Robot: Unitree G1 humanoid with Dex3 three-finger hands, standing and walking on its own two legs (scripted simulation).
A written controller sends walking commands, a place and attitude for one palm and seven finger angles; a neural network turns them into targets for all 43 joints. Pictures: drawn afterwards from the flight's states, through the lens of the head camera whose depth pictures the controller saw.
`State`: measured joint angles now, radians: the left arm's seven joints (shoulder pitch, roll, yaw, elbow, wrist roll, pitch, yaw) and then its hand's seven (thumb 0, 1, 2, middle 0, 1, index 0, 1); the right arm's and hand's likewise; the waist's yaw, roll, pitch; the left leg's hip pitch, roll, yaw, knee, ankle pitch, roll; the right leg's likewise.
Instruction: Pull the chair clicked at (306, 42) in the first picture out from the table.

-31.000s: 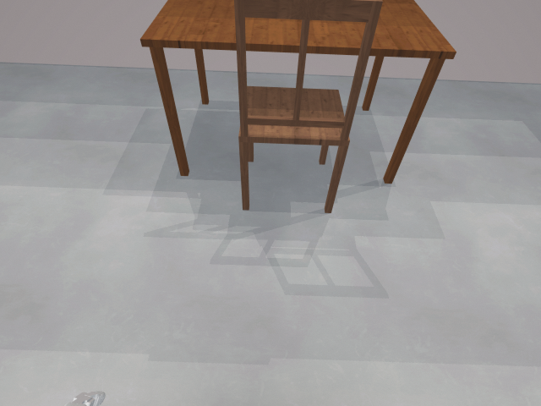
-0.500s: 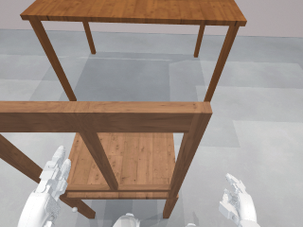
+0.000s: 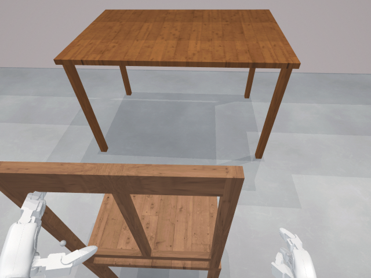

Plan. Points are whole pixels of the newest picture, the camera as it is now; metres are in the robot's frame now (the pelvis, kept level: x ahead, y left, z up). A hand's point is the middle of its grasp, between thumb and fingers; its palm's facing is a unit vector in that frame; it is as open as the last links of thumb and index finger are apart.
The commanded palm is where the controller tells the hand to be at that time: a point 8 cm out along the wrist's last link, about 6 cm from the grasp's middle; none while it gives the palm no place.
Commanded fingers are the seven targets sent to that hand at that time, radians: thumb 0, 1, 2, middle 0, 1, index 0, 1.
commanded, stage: draw the hand back to the body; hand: left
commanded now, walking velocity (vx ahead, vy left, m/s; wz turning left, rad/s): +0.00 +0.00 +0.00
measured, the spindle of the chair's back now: (136, 228) +0.24 +0.15 -0.05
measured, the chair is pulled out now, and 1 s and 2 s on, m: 0.60 0.60 0.63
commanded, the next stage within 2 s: step back with the hand held close in 0.70 s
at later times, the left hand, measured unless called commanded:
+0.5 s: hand (52, 233) +0.16 +0.26 +0.09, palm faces +0.36 -0.78 -0.51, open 7.3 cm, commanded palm +0.14 +0.29 +0.19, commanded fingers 0.00 0.90 0.90 -0.20 -0.30 -0.20 -0.30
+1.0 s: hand (52, 235) +0.16 +0.25 +0.09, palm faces +0.32 -0.80 -0.51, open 6.9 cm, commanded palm +0.12 +0.28 +0.19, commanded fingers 0.00 0.90 0.90 -0.20 -0.30 -0.20 -0.30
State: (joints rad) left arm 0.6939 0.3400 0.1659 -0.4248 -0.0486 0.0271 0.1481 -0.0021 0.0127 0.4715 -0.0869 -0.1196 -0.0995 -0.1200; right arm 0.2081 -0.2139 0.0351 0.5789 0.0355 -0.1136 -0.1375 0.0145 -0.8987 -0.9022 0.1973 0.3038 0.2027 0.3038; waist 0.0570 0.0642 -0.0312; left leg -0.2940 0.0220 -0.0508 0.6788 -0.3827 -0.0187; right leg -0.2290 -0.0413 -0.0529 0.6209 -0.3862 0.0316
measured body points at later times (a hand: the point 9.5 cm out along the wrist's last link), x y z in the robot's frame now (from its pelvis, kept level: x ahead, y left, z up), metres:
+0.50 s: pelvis +0.01 -0.02 +0.01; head +0.01 -0.04 +0.46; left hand +0.14 +0.29 +0.12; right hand +0.22 -0.22 -0.07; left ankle -0.01 +0.13 -0.72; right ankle -0.04 -0.14 -0.72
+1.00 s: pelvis -0.01 -0.02 +0.01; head +0.03 -0.04 +0.46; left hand +0.14 +0.29 +0.12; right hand +0.20 -0.24 -0.07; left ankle -0.01 +0.13 -0.72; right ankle -0.04 -0.14 -0.72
